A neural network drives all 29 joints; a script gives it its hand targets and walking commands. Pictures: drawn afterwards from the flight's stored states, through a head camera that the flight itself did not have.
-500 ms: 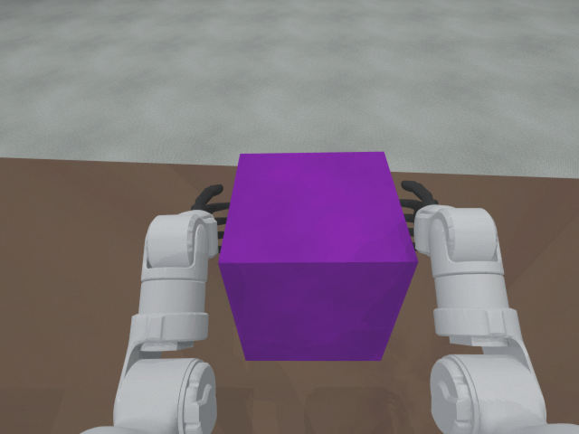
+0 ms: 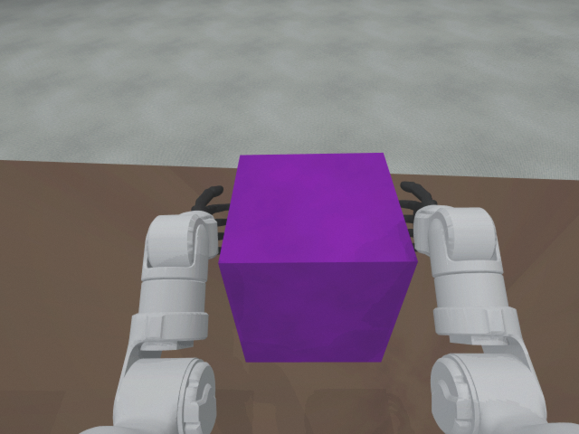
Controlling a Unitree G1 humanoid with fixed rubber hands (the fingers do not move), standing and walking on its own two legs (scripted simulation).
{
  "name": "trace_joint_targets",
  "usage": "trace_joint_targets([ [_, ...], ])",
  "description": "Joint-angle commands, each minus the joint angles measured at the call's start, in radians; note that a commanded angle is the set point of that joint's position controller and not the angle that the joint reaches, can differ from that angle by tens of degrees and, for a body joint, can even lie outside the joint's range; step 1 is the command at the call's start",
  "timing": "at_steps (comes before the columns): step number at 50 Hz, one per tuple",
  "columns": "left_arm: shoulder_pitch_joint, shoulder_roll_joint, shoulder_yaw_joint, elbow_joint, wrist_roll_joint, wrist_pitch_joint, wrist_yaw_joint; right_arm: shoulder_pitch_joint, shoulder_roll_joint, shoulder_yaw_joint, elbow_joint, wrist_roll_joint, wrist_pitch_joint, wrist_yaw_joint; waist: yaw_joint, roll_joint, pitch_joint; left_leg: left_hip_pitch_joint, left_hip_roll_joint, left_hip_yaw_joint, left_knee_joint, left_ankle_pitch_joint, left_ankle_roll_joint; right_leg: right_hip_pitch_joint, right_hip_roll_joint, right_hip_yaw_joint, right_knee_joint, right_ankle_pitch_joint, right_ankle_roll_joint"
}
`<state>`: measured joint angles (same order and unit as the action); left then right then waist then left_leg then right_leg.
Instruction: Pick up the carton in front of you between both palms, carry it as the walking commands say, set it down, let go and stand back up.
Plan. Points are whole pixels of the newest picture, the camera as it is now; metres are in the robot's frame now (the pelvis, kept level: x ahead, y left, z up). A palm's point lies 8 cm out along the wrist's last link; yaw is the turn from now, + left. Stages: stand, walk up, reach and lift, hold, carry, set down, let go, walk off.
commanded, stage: carry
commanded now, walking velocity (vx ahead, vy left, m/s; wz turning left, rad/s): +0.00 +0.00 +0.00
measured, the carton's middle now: (312, 261) +0.35 +0.00 +0.05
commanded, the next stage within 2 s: none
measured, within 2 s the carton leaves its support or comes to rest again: neither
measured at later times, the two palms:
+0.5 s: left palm (187, 207) +0.40 +0.19 +0.12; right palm (388, 192) +0.41 -0.11 +0.13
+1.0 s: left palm (239, 137) +0.67 +0.15 +0.06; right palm (378, 140) +0.66 -0.15 +0.05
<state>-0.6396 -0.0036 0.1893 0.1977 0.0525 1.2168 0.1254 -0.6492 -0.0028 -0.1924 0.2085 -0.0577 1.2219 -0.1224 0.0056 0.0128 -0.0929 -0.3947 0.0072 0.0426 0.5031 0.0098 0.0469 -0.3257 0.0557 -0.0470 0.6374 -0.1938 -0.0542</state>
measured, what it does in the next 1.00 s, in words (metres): goes down: right foot 0.06 m lower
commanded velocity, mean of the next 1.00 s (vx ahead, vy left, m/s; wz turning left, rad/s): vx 0.43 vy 0.00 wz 0.00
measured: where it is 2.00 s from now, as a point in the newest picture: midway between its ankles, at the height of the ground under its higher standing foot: (302, 284)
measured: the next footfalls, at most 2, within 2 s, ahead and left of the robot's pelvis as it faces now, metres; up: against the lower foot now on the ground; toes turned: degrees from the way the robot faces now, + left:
right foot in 0.96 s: +0.45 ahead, -0.04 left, -0.06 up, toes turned -2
left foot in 1.52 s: +0.79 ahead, +0.08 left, -0.11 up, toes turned +2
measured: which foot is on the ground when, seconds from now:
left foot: down 0.00-0.96, up 0.98-1.00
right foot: down 0.00-0.52, up 0.54-0.94, down 0.96-1.00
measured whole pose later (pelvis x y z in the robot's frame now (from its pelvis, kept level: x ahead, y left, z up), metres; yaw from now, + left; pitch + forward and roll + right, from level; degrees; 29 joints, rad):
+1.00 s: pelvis +0.31 +0.02 -0.07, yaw +1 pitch +4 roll +1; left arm -0.64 -0.05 0.24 0.11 0.11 1.18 0.12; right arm -0.66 -0.02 -0.18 0.18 -0.02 1.16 -0.13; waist -0.07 0.02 -0.09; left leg -0.20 -0.04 0.03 1.02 -0.56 0.06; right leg -0.51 0.03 -0.11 0.54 0.05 -0.10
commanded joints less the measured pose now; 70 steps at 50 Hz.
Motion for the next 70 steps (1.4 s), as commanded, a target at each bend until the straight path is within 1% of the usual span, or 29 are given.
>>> trace_joint_targets([
  [1,-0.729,-1.106,-0.576,-0.125,-0.418,-0.028,-0.237,-0.721,1.112,0.571,-0.126,0.415,-0.031,0.232,-0.001,-0.006,-0.365,0.203,0.135,-0.128,-0.024,0.149,0.056,0.061,-0.177,0.168,-0.109,0.217,-0.047],
  [8,-0.729,-1.106,-0.578,-0.129,-0.419,-0.027,-0.237,-0.721,1.112,0.574,-0.130,0.415,-0.030,0.232,-0.001,-0.007,-0.367,0.203,0.135,-0.127,-0.024,0.151,0.057,0.063,-0.177,0.168,-0.107,0.221,-0.048],
  [11,-0.735,-1.103,-0.581,-0.126,-0.420,-0.027,-0.236,-0.727,1.112,0.576,-0.131,0.416,-0.029,0.232,0.002,-0.014,-0.357,0.167,0.117,-0.120,-0.039,-0.137,0.062,0.033,-0.175,0.184,-0.145,-0.080,-0.065],
  [14,-0.750,-1.106,-0.580,-0.115,-0.421,-0.028,-0.237,-0.744,1.113,0.575,-0.119,0.414,-0.031,0.233,0.016,-0.068,-0.256,-0.012,0.055,-0.078,0.048,-0.444,0.059,0.031,-0.222,0.300,-0.237,-0.357,-0.123],
  [16,-0.756,-1.099,-0.575,-0.114,-0.422,-0.031,-0.239,-0.747,1.118,0.577,-0.112,0.415,-0.034,0.234,0.042,-0.136,-0.190,-0.158,-0.011,0.007,0.162,-0.392,0.041,0.117,-0.303,0.404,-0.274,-0.232,-0.168],
  [18,-0.742,-1.091,-0.570,-0.117,-0.423,-0.035,-0.236,-0.738,1.116,0.575,-0.102,0.413,-0.035,0.232,0.070,-0.151,-0.217,-0.222,-0.018,0.003,0.203,-0.387,0.039,0.225,-0.333,0.426,-0.238,0.030,-0.198],
  [21,-0.751,-1.095,-0.580,-0.142,-0.434,-0.038,-0.232,-0.710,1.110,0.559,-0.090,0.402,-0.033,0.225,0.079,-0.159,-0.275,-0.209,-0.035,0.018,0.197,-0.373,0.031,0.303,-0.317,0.375,-0.182,0.219,-0.181],
  [25,-0.752,-1.122,-0.601,-0.138,-0.461,-0.037,-0.235,-0.657,1.096,0.531,-0.070,0.373,-0.028,0.215,0.035,-0.102,-0.322,0.147,-0.047,0.042,-0.042,-0.229,0.034,0.108,-0.225,0.191,-0.014,0.169,-0.100],
  [26,-0.743,-1.139,-0.604,-0.126,-0.464,-0.037,-0.238,-0.630,1.073,0.515,-0.055,0.354,-0.032,0.213,-0.006,-0.017,-0.374,0.345,0.050,-0.126,-0.074,-0.296,0.091,-0.065,-0.158,0.109,0.147,0.139,-0.043],
  [27,-0.745,-1.147,-0.606,-0.111,-0.466,-0.036,-0.243,-0.597,1.048,0.499,-0.034,0.331,-0.037,0.212,-0.044,0.196,-0.400,0.534,0.266,-0.442,-0.056,-0.150,0.193,-0.326,-0.059,-0.001,0.368,-0.057,0.009],
  [28,-0.732,-1.140,-0.608,-0.075,-0.454,-0.042,-0.242,-0.578,1.045,0.491,-0.016,0.331,-0.036,0.215,-0.052,0.215,-0.350,0.600,0.341,-0.576,-0.082,0.028,0.226,-0.498,-0.014,0.008,0.458,-0.410,0.010],
  [29,-0.748,-1.156,-0.605,-0.083,-0.451,-0.049,-0.243,-0.630,1.052,0.506,-0.066,0.340,-0.044,0.218,-0.066,0.170,-0.336,0.616,0.344,-0.563,-0.020,0.148,0.258,-0.554,-0.043,0.041,0.507,-0.452,0.000],
  [31,-0.763,-1.167,-0.610,-0.109,-0.455,-0.053,-0.238,-0.728,1.084,0.559,-0.157,0.389,-0.056,0.220,-0.064,0.078,-0.314,0.559,0.303,-0.479,-0.009,0.154,0.222,-0.587,-0.090,0.057,0.512,-0.359,-0.001],
  [33,-0.774,-1.163,-0.614,-0.165,-0.460,-0.050,-0.224,-0.799,1.105,0.606,-0.263,0.440,-0.061,0.216,-0.044,0.106,-0.325,0.496,0.246,-0.377,-0.033,0.129,0.181,-0.526,-0.100,0.041,0.447,-0.227,0.020],
  [36,-0.734,-1.130,-0.618,-0.223,-0.442,-0.039,-0.197,-0.772,1.091,0.628,-0.322,0.464,-0.049,0.213,-0.055,0.113,-0.336,0.470,0.211,-0.286,-0.047,0.216,0.181,-0.478,-0.093,0.024,0.347,-0.082,0.041],
  [40,-0.648,-1.078,-0.614,-0.222,-0.385,-0.030,-0.189,-0.697,1.085,0.653,-0.294,0.465,-0.038,0.228,-0.091,0.103,-0.319,0.497,0.149,-0.187,0.001,0.390,0.156,-0.423,-0.062,-0.007,0.110,0.145,0.018],
  [43,-0.612,-1.043,-0.600,-0.195,-0.341,-0.027,-0.197,-0.672,1.093,0.673,-0.246,0.468,-0.045,0.245,-0.124,0.092,-0.289,0.469,0.106,-0.140,0.039,0.344,0.132,-0.299,-0.023,-0.058,-0.100,0.314,-0.006],
  [45,-0.580,-1.022,-0.582,-0.160,-0.314,-0.027,-0.205,-0.665,1.105,0.682,-0.208,0.471,-0.054,0.254,-0.113,0.097,-0.275,0.440,0.099,-0.124,0.113,0.311,0.109,-0.179,-0.024,-0.060,-0.194,0.392,-0.031],
  [47,-0.521,-0.998,-0.551,-0.108,-0.282,-0.034,-0.210,-0.659,1.119,0.686,-0.162,0.476,-0.062,0.263,-0.038,0.062,-0.325,0.358,0.068,-0.057,0.345,0.329,0.059,0.088,-0.027,-0.089,-0.278,0.456,-0.043],
  [48,-0.505,-0.987,-0.533,-0.093,-0.269,-0.038,-0.215,-0.654,1.119,0.685,-0.135,0.478,-0.069,0.267,0.001,0.012,-0.376,0.200,0.047,-0.041,0.519,0.089,0.035,0.296,-0.113,-0.011,-0.213,0.523,-0.035],
  [49,-0.496,-0.972,-0.513,-0.066,-0.264,-0.042,-0.220,-0.657,1.133,0.687,-0.114,0.476,-0.074,0.270,-0.022,-0.129,-0.429,-0.041,0.000,-0.019,0.678,-0.527,0.012,0.505,-0.325,0.234,-0.027,0.815,-0.029],
  [50,-0.521,-0.924,-0.488,-0.033,-0.245,-0.050,-0.221,-0.668,1.165,0.662,-0.079,0.478,-0.069,0.268,0.035,-0.338,-0.538,-0.326,-0.090,-0.050,0.932,-0.644,-0.013,0.768,-0.492,0.559,-0.048,0.635,-0.229],
  [51,-0.504,-0.978,-0.506,-0.032,-0.271,-0.063,-0.229,-0.691,1.148,0.667,-0.113,0.478,-0.076,0.265,0.057,-0.272,-0.549,-0.390,-0.047,-0.074,0.959,-0.598,0.003,0.699,-0.461,0.643,-0.137,0.225,-0.257],
  [53,-0.660,-1.060,-0.565,-0.164,-0.347,-0.080,-0.242,-0.785,1.194,0.678,-0.187,0.495,-0.094,0.253,0.043,-0.089,-0.415,-0.385,0.001,-0.080,0.881,-0.493,0.003,0.467,-0.361,0.543,-0.202,0.057,-0.185],
  [54,-0.720,-1.095,-0.602,-0.221,-0.390,-0.084,-0.245,-0.781,1.201,0.677,-0.216,0.490,-0.100,0.242,0.032,-0.069,-0.386,-0.361,0.021,-0.083,0.830,-0.450,-0.002,0.380,-0.344,0.491,-0.214,0.093,-0.173],
  [57,-0.745,-1.150,-0.671,-0.321,-0.464,-0.092,-0.245,-0.693,1.194,0.673,-0.274,0.449,-0.107,0.205,0.017,-0.093,-0.402,-0.320,0.046,-0.068,0.709,-0.399,-0.021,0.323,-0.309,0.389,-0.219,0.232,-0.137],
  [60,-0.671,-1.141,-0.704,-0.339,-0.479,-0.098,-0.255,-0.587,1.161,0.681,-0.284,0.393,-0.120,0.181,0.038,-0.109,-0.429,-0.406,0.051,-0.043,0.629,-0.310,-0.024,0.433,-0.290,0.308,-0.160,0.551,-0.129],
  [63,-0.629,-1.123,-0.731,-0.341,-0.484,-0.107,-0.268,-0.543,1.118,0.695,-0.304,0.355,-0.131,0.175,0.061,-0.111,-0.419,-0.457,0.044,-0.016,0.525,-0.188,-0.013,0.502,-0.256,0.249,-0.130,0.732,-0.109],
  [70,-0.589,-1.023,-0.741,-0.316,-0.478,-0.093,-0.269,-0.525,0.981,0.688,-0.333,0.317,-0.098,0.175,0.123,-0.095,-0.317,-0.304,-0.059,0.077,0.036,0.159,0.023,0.515,-0.155,0.137,-0.064,0.720,-0.083],
])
